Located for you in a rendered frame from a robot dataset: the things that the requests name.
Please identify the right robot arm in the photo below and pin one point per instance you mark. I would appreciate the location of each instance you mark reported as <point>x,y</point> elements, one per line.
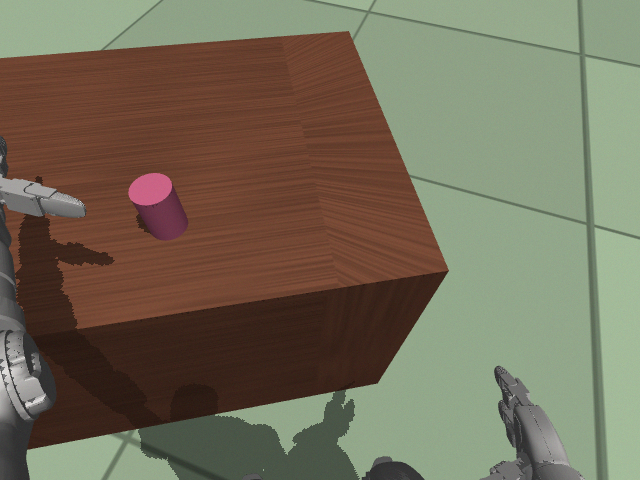
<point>556,472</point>

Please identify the can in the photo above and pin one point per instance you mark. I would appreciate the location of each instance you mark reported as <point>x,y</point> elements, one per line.
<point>157,202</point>

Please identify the left robot hand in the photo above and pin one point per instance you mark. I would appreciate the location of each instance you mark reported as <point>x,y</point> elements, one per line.
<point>32,198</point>

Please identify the left robot arm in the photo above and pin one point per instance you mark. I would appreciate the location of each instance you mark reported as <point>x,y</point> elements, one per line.
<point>27,385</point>

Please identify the right robot hand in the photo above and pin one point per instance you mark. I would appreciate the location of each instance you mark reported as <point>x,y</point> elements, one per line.
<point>528,429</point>

